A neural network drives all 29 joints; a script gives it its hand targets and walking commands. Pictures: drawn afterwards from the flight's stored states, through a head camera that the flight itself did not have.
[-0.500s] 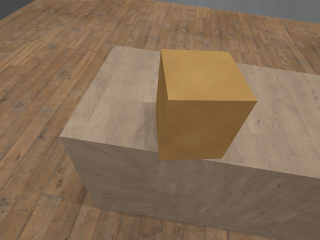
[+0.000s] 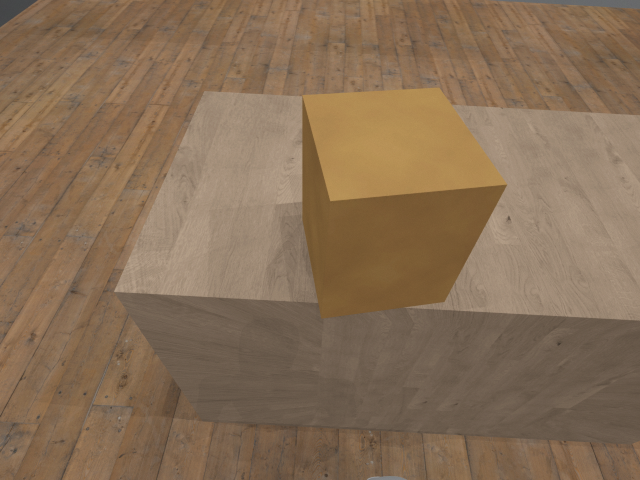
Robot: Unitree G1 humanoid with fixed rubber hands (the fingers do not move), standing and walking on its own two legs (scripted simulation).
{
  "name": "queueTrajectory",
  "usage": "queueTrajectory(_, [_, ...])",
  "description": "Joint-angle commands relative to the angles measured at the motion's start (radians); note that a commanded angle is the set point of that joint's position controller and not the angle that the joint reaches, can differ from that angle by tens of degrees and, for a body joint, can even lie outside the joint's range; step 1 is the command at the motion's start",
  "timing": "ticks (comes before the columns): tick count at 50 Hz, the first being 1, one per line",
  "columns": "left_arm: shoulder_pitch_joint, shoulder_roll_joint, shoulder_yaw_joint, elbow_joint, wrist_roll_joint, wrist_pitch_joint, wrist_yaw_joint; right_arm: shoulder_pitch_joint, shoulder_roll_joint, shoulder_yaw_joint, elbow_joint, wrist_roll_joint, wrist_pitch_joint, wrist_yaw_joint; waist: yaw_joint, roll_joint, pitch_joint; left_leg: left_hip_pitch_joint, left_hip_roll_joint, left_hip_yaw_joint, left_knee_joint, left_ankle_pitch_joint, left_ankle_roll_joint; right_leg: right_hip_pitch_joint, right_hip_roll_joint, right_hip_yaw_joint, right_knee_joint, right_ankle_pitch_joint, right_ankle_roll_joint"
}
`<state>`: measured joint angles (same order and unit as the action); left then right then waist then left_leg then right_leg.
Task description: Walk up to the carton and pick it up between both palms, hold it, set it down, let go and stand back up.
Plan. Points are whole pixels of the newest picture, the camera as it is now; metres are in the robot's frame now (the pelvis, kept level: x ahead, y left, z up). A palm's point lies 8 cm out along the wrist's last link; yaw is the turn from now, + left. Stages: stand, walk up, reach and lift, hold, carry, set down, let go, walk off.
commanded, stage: walk up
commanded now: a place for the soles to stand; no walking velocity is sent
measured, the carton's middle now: (378, 206) +0.48 -0.06 +0.06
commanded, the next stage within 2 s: none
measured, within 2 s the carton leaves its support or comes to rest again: neither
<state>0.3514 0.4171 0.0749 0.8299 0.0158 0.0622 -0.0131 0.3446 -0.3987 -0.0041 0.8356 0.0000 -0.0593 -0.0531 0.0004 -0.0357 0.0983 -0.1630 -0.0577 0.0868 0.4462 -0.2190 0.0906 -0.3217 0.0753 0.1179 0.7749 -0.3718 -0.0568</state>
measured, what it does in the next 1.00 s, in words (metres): steps on the spot: right foot, then left foot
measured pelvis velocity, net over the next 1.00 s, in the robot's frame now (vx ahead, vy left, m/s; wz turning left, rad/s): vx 0.02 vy -0.08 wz -0.06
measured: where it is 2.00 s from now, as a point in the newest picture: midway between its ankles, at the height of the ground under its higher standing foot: outside the picture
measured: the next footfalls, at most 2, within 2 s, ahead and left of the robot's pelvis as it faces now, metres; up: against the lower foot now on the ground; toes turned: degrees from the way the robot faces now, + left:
right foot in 0.30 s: +0.06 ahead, -0.26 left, +0.00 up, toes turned +1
left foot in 0.90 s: +0.12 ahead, -0.01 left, +0.00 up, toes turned -6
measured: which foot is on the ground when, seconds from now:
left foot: down 0.00-0.30, up 0.32-0.88, down 0.90-1.00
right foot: up 0.00-0.28, down 0.30-0.92, up 0.94-1.00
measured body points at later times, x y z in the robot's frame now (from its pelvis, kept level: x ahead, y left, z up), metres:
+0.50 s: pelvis -0.02 -0.16 +0.00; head +0.00 -0.18 +0.45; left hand +0.03 +0.17 -0.09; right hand +0.01 -0.49 -0.12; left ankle +0.01 +0.00 -0.68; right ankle +0.02 -0.26 -0.74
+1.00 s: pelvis +0.02 -0.08 -0.01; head +0.01 -0.06 +0.44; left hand +0.09 +0.24 -0.13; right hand +0.04 -0.41 -0.11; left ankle +0.08 +0.00 -0.74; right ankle +0.02 -0.25 -0.71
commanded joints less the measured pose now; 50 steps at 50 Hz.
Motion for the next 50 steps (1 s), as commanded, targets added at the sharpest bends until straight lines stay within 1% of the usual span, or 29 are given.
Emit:
queueTrajectory(1, [0.073,0.206,0.086,-0.047,0.047,0.023,-0.055,-0.011,-0.303,-0.150,-0.043,-0.049,-0.032,-0.050,0.053,0.003,0.045,-0.128,0.444,-0.450,-0.304,-0.429,0.034,-0.145,-0.105,0.101,0.242,0.007,0.014])
queueTrajectory(2, [0.101,0.203,0.077,-0.048,0.040,0.021,-0.057,-0.029,-0.297,-0.152,-0.031,-0.054,-0.038,-0.049,0.058,-0.019,0.045,-0.120,0.411,-0.428,-0.310,-0.421,-0.028,-0.123,-0.087,0.072,0.225,0.023,0.008])
queueTrajectory(3, [0.108,0.200,0.071,-0.048,0.036,0.017,-0.059,-0.046,-0.298,-0.146,-0.019,-0.049,-0.039,-0.046,0.059,0.054,0.055,-0.133,0.392,-0.357,-0.281,-0.372,-0.017,-0.114,-0.107,0.066,0.191,0.017,0.017])
queueTrajectory(5, [0.027,0.188,0.069,-0.086,0.028,0.006,-0.065,0.009,-0.289,-0.144,-0.008,-0.040,-0.040,-0.033,0.017,0.105,0.069,-0.055,0.350,-0.366,-0.256,-0.441,0.018,-0.159,-0.102,0.028,0.145,-0.057,0.024])
queueTrajectory(8, [0.032,0.167,0.070,-0.074,0.003,-0.019,-0.069,-0.041,-0.316,-0.150,-0.024,-0.058,-0.026,0.004,0.038,0.279,0.021,-0.062,0.330,-0.260,-0.229,-0.494,0.097,-0.066,-0.143,-0.086,-0.042,-0.160,0.009])
queueTrajectory(11, [0.168,0.170,0.078,0.005,-0.005,-0.060,-0.047,-0.131,-0.281,-0.123,-0.064,-0.059,0.007,0.031,0.098,0.188,-0.014,-0.225,0.217,-0.090,0.036,-0.484,0.058,0.209,-0.094,-0.155,-0.332,0.030,0.022])
queueTrajectory(12, [0.265,0.193,0.084,0.053,0.004,-0.065,-0.029,-0.120,-0.211,-0.105,-0.073,-0.051,0.014,0.028,0.121,0.002,-0.004,-0.277,0.163,-0.032,0.282,-0.442,0.020,0.261,-0.076,-0.089,-0.380,0.031,0.031])
queueTrajectory(13, [0.283,0.243,0.104,0.052,0.021,-0.072,-0.014,-0.092,-0.136,-0.081,-0.087,-0.038,0.027,0.032,0.143,-0.181,0.049,-0.455,0.027,-0.020,0.537,-0.442,-0.033,0.222,-0.146,0.145,-0.448,-0.145,0.047])
queueTrajectory(14, [0.205,0.275,0.093,-0.010,0.035,-0.075,0.001,-0.054,-0.143,-0.074,-0.094,-0.027,0.036,0.034,0.104,-0.187,0.057,-0.492,-0.011,-0.145,0.620,-0.375,-0.074,0.088,-0.283,0.440,-0.559,-0.375,-0.038])
queueTrajectory(15, [0.077,0.294,0.095,-0.042,0.026,-0.076,0.009,0.002,-0.166,-0.078,-0.047,-0.025,0.046,0.041,0.034,-0.133,0.099,-0.444,0.010,-0.141,0.612,-0.291,-0.084,-0.027,-0.359,0.529,-0.662,-0.521,-0.051])
queueTrajectory(16, [0.014,0.317,0.090,-0.055,0.019,-0.074,0.012,-0.009,-0.211,-0.101,-0.035,-0.021,0.051,0.048,0.017,-0.100,0.144,-0.385,0.049,-0.164,0.602,-0.234,-0.076,-0.126,-0.351,0.486,-0.682,-0.487,-0.064])
queueTrajectory(17, [-0.020,0.339,0.098,-0.053,0.018,-0.070,0.013,-0.013,-0.230,-0.106,-0.035,-0.015,0.051,0.047,0.009,-0.179,0.130,-0.356,0.058,-0.165,0.630,-0.225,-0.066,-0.186,-0.338,0.467,-0.682,-0.579,-0.102])
queueTrajectory(19, [-0.060,0.247,0.070,-0.073,0.001,-0.084,0.008,0.048,-0.227,-0.101,-0.012,0.006,0.047,0.048,-0.019,-0.140,0.129,-0.328,0.046,-0.180,0.585,-0.133,-0.083,-0.092,-0.254,0.322,-0.623,-0.393,-0.078])
queueTrajectory(21, [-0.007,0.227,0.065,-0.078,-0.005,-0.104,0.013,0.066,-0.205,-0.089,0.014,-0.011,0.042,0.054,0.003,-0.040,0.054,-0.375,0.048,-0.230,0.540,-0.086,-0.068,0.060,-0.263,0.286,-0.541,-0.174,-0.057])
queueTrajectory(24, [0.084,0.237,0.077,-0.082,-0.009,-0.114,0.019,0.021,-0.179,-0.085,-0.017,-0.017,0.032,0.057,0.058,-0.056,-0.103,-0.450,0.063,-0.169,0.429,-0.136,-0.076,0.332,-0.282,0.244,-0.445,0.155,-0.126])
queueTrajectory(25, [0.081,0.247,0.077,-0.083,-0.012,-0.119,0.020,0.016,-0.193,-0.089,-0.034,-0.027,0.035,0.056,0.044,-0.031,-0.106,-0.462,0.058,-0.195,0.472,-0.152,-0.069,0.342,-0.313,0.253,-0.428,0.198,-0.129])
queueTrajectory(26, [0.097,0.229,0.071,-0.071,-0.014,-0.116,0.021,-0.011,-0.191,-0.084,-0.039,-0.021,0.037,0.056,0.073,0.005,-0.103,-0.458,0.052,-0.196,0.431,-0.161,-0.084,0.358,-0.303,0.246,-0.427,0.226,-0.127])
queueTrajectory(28, [0.114,0.238,0.078,-0.065,-0.024,-0.115,0.023,-0.022,-0.204,-0.085,-0.034,-0.025,0.044,0.060,0.078,-0.024,-0.084,-0.474,0.060,-0.205,0.424,-0.149,-0.069,0.361,-0.319,0.266,-0.454,0.186,-0.071])
queueTrajectory(30, [0.090,0.245,0.081,-0.070,-0.022,-0.119,0.022,0.006,-0.189,-0.081,-0.032,-0.017,0.044,0.061,0.067,-0.106,-0.096,-0.449,0.073,-0.196,0.385,-0.150,-0.078,0.382,-0.290,0.204,-0.417,0.278,-0.109])
queueTrajectory(32, [0.111,0.234,0.075,-0.064,-0.020,-0.121,0.026,-0.035,-0.172,-0.078,-0.048,-0.019,0.036,0.053,0.074,-0.054,-0.087,-0.445,0.081,-0.175,0.371,-0.154,-0.069,0.360,-0.323,0.225,-0.399,0.426,-0.129])
queueTrajectory(38, [0.023,0.232,0.064,-0.097,-0.013,-0.116,0.014,0.024,-0.171,-0.079,-0.036,-0.018,0.022,0.059,0.041,-0.126,-0.102,-0.244,0.065,-0.094,0.223,-0.134,-0.048,0.187,-0.281,0.132,-0.337,0.361,-0.142])
queueTrajectory(41, [-0.053,0.217,0.046,-0.111,-0.014,-0.100,0.018,0.087,-0.156,-0.079,0.004,-0.020,0.012,0.047,-0.022,-0.034,-0.119,-0.025,0.039,-0.083,0.008,0.049,-0.050,0.071,-0.239,0.079,-0.206,0.301,-0.100])
queueTrajectory(42, [-0.055,0.191,0.035,-0.107,-0.016,-0.101,0.023,0.146,-0.178,-0.095,0.024,-0.024,0.005,0.041,-0.056,0.032,-0.142,0.045,0.072,-0.149,-0.015,0.086,-0.052,0.034,-0.212,0.044,-0.139,0.269,-0.066])
queueTrajectory(43, [-0.038,0.149,0.025,-0.108,-0.027,-0.096,0.022,0.124,-0.234,-0.098,0.013,-0.035,0.000,0.038,-0.033,0.212,-0.145,0.036,0.201,-0.378,-0.137,0.037,-0.025,-0.011,-0.122,-0.028,-0.011,0.090,-0.015])
queueTrajectory(44, [-0.043,0.136,0.014,-0.098,-0.025,-0.084,0.024,0.075,-0.263,-0.101,0.004,-0.031,0.002,0.032,-0.027,0.190,-0.060,-0.009,0.324,-0.611,-0.223,-0.098,-0.001,-0.138,-0.043,-0.086,0.033,-0.123,0.030])
queueTrajectory(46, [-0.021,0.182,0.030,-0.049,-0.011,-0.062,0.027,-0.020,-0.277,-0.092,-0.020,-0.038,0.007,0.035,0.006,0.156,0.083,-0.200,0.288,-0.623,-0.286,-0.538,0.018,-0.138,-0.071,-0.021,0.087,-0.129,0.028])
queueTrajectory(47, [0.021,0.208,0.035,-0.049,-0.007,-0.059,0.021,-0.055,-0.304,-0.106,-0.048,-0.043,0.012,0.040,0.018,0.204,0.080,-0.221,0.319,-0.622,-0.305,-0.622,0.056,-0.132,-0.077,-0.046,0.112,-0.146,0.016])
queueTrajectory(49, [0.035,0.201,0.038,0.009,-0.012,-0.057,0.012,-0.060,-0.249,-0.092,-0.032,-0.040,0.008,0.044,0.017,0.174,0.135,-0.237,0.244,-0.559,-0.308,-0.593,0.008,-0.133,-0.065,-0.036,0.126,-0.070,0.033])
queueTrajectory(50, [0.032,0.195,0.036,0.002,0.002,-0.060,0.009,-0.044,-0.253,-0.097,-0.029,-0.032,0.002,0.043,0.009,0.156,0.130,-0.220,0.262,-0.564,-0.301,-0.535,-0.009,-0.122,-0.069,-0.031,0.118,-0.043,0.035])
